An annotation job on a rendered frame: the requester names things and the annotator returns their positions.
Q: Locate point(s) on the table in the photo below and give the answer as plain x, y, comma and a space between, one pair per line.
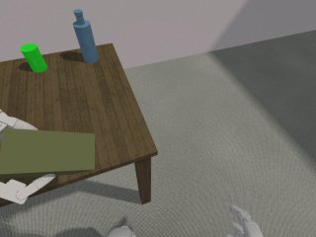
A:
72, 95

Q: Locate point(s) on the robot left hand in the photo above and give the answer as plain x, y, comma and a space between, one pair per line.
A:
16, 191

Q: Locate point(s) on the robot right hand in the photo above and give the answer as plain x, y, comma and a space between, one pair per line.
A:
249, 229

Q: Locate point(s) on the sponge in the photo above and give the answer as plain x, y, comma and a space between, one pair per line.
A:
26, 153

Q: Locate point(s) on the left robot thigh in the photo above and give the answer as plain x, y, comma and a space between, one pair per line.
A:
121, 232

